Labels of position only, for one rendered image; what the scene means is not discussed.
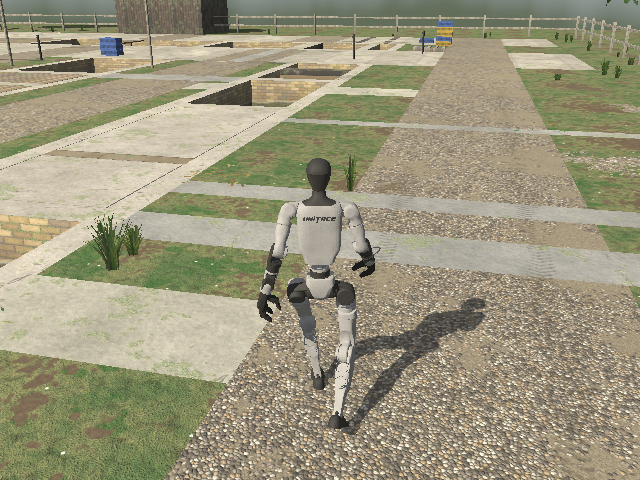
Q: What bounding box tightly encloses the robot head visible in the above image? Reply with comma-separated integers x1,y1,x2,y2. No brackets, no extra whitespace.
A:
302,158,336,206

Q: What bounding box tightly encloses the right robot hand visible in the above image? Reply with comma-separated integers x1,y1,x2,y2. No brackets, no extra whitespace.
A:
352,260,375,278

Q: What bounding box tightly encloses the left robot hand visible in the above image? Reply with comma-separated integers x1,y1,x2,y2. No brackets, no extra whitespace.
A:
257,292,281,322

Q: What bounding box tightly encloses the robot left foot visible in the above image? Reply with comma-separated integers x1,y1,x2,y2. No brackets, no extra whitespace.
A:
311,367,325,390

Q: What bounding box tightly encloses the robot right upper arm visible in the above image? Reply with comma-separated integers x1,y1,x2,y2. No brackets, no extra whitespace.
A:
340,201,369,254

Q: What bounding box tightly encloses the right robot forearm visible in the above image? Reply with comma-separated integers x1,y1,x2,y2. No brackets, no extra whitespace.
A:
359,238,375,266

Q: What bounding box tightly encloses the robot left upper arm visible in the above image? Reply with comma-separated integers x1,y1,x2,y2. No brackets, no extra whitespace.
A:
272,201,299,259

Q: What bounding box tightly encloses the left robot forearm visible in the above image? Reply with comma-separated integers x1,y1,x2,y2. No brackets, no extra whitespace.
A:
260,243,282,295

